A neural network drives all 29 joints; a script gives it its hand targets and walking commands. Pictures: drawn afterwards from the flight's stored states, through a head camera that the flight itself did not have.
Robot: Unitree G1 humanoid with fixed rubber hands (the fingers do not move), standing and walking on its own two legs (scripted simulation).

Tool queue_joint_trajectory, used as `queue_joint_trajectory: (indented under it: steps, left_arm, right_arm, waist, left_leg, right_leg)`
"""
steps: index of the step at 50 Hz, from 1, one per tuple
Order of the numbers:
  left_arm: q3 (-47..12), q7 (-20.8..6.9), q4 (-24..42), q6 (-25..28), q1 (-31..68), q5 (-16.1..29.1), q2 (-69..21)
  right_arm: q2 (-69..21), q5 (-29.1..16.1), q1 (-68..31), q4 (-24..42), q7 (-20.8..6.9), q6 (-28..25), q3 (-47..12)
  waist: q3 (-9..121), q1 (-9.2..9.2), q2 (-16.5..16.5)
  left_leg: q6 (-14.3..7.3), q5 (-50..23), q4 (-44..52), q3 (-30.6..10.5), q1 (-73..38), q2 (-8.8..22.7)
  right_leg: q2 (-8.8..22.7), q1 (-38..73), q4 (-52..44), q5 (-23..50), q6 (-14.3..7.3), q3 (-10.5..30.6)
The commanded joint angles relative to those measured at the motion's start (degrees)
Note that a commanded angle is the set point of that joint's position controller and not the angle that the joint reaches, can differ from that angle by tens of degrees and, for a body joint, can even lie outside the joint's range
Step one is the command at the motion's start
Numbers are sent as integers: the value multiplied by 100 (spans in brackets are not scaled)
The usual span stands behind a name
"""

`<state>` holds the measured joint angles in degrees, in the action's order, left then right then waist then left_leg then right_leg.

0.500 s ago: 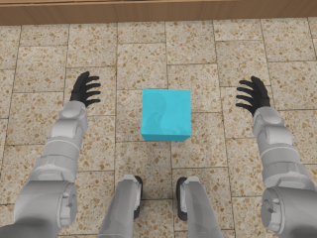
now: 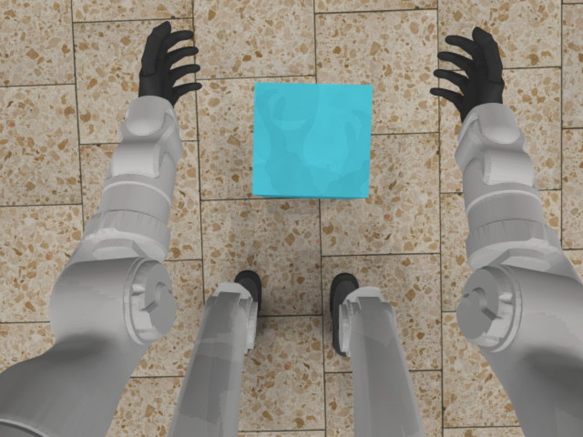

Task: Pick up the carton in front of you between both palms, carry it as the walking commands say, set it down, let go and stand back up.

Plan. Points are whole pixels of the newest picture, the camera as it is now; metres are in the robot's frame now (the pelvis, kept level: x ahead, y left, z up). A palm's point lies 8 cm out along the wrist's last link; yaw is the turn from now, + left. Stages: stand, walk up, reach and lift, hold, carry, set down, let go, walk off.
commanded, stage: reach and lift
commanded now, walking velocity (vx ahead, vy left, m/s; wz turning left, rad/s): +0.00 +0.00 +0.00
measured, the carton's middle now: (309, 150) +0.49 -0.02 -0.48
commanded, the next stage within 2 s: none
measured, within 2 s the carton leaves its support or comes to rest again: leaves its support in 1.52 s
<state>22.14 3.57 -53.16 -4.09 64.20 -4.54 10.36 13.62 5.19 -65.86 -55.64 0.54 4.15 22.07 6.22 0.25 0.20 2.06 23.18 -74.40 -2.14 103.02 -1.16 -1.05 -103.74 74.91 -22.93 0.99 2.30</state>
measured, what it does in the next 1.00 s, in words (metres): lowers itself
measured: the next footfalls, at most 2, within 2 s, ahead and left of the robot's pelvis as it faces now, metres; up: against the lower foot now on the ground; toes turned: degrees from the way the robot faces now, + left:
none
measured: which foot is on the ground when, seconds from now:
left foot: down 0.00-1.00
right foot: down 0.00-1.00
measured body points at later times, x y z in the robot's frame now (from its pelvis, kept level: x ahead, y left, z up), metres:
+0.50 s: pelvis -0.05 +0.01 -0.20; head +0.31 +0.00 +0.06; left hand +0.51 +0.17 -0.37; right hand +0.50 -0.20 -0.37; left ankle +0.06 +0.13 -0.57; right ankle +0.06 -0.12 -0.57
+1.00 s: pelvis -0.04 +0.01 -0.23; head +0.33 +0.00 +0.01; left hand +0.51 +0.16 -0.41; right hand +0.51 -0.19 -0.41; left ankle +0.06 +0.13 -0.57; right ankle +0.06 -0.12 -0.57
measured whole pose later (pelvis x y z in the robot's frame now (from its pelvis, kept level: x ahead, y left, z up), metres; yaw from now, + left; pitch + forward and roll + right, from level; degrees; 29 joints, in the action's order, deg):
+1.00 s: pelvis -0.04 +0.01 -0.23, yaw +0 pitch +39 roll +0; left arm 4.5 7.4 -65.8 -1.9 83.1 12.7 18.9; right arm 21.0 -12.4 -83.4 -67.0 6.0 1.5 4.7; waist -18.8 0.6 0.7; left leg 2.9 33.9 -126.1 -2.2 130.9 -2.7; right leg -1.7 -131.2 126.1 -33.5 2.6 2.5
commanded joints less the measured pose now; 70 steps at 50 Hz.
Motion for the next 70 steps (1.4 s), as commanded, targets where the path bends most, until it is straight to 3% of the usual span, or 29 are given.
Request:
queue_joint_trajectory:
  steps: [1,7,13,18,23,28,31,33,40,43,52,56,59,60,63,65,67,70]
  left_arm:
    - [-150,69,524,229,787,156,522]
    - [-839,275,858,197,1106,831,885]
    - [-1203,425,1059,-24,1816,1294,1208]
    - [-1266,463,438,-162,2455,1426,1311]
    - [-1281,412,-309,-73,2936,1406,1397]
    - [-1377,381,-668,109,3319,1486,1566]
    - [-1586,407,-570,220,3584,1656,1709]
    - [-1617,421,-449,266,3735,1684,1712]
    - [-1825,388,-563,296,3417,1849,1620]
    - [-1795,387,-837,291,3104,1803,1466]
    - [-1803,410,-671,322,3444,1765,1360]
    - [-2080,398,-662,293,3882,1897,891]
    - [-1943,395,-771,269,3947,1630,574]
    - [-1978,315,-708,257,4098,1518,107]
    - [-2419,-295,-616,103,5030,1387,-2530]
    - [-2331,-767,-483,-101,5233,1130,-3827]
    - [-2222,-1071,-314,-273,5095,964,-4380]
    - [-2309,-1258,83,-420,5032,1008,-4879]
  right_arm:
    - [575,-168,-797,516,77,-218,-116]
    - [1058,-896,-1121,847,250,-242,-736]
    - [1466,-1399,-1759,948,353,-66,-1127]
    - [1553,-1519,-2444,351,389,63,-1244]
    - [1598,-1505,-2935,-390,399,-10,-1318]
    - [1729,-1562,-3336,-728,402,-185,-1439]
    - [1856,-1701,-3588,-539,450,-287,-1510]
    - [1859,-1768,-3681,-473,470,-331,-1611]
    - [1524,-1947,-3322,-493,571,-344,-1812]
    - [1421,-1858,-2996,-714,563,-336,-1755]
    - [1300,-1795,-3309,-534,558,-363,-1745]
    - [822,-1925,-3718,-550,532,-336,-2023]
    - [518,-1774,-3857,-637,506,-317,-1985]
    - [-48,-1753,-4040,-622,398,-290,-2113]
    - [-2739,-1608,-4957,-476,-223,-138,-2511]
    - [-3985,-1362,-5129,-281,-665,86,-2463]
    - [-4523,-1252,-5060,-125,-949,255,-2389]
    - [-4995,-1315,-4971,279,-1152,383,-2461]
  waist:
    - [5297,52,-95]
    - [6319,90,-16]
    - [6586,102,28]
    - [5512,85,-31]
    - [4592,64,-47]
    - [4297,60,-46]
    - [4604,155,-11]
    - [4561,101,13]
    - [4949,66,-5]
    - [4592,80,30]
    - [4287,100,17]
    - [4202,116,22]
    - [3992,91,7]
    - [3919,2,-21]
    - [3779,37,-21]
    - [3503,53,-4]
    - [3362,32,29]
    - [3745,43,44]
  left_leg:
    - [167,-2657,-569,399,-1823,-335]
    - [188,-2700,-1787,431,-1907,-331]
    - [198,-1864,-2630,571,-1893,-309]
    - [159,-625,-2985,594,-1166,-197]
    - [130,-98,-3368,530,-694,-86]
    - [134,-322,-3807,461,-582,-32]
    - [109,-625,-4062,445,-843,-28]
    - [119,-818,-4179,485,-691,-72]
    - [96,-1387,-4427,547,-873,-128]
    - [102,-1308,-4369,505,-707,-145]
    - [81,-921,-4226,448,-562,-167]
    - [73,-713,-4136,464,-599,-234]
    - [80,-576,-4112,464,-688,-286]
    - [56,-549,-4109,479,-705,-339]
    - [-18,-555,-4202,516,-520,-491]
    - [-41,-456,-4292,587,-315,-597]
    - [-83,-489,-4314,666,-144,-631]
    - [-134,-846,-4384,696,-206,-634]
  right_leg:
    - [-236,2785,569,3111,183,-237]
    - [-228,2286,1753,2929,226,-388]
    - [-202,1860,2532,1945,212,-559]
    - [-85,1234,2898,708,200,-558]
    - [10,715,3284,139,197,-493]
    - [58,593,3723,319,184,-417]
    - [53,636,3950,652,191,-431]
    - [39,793,4070,925,164,-375]
    - [-76,1349,4306,1606,168,-410]
    - [-83,1021,4289,1455,171,-426]
    - [-60,630,4160,952,163,-433]
    - [-109,698,4080,725,112,-440]
    - [-172,694,4038,559,144,-447]
    - [-222,701,4047,515,145,-451]
    - [-386,604,4116,592,87,-453]
    - [-480,397,4182,491,83,-528]
    - [-535,198,4210,501,60,-609]
    - [-566,213,4281,885,19,-650]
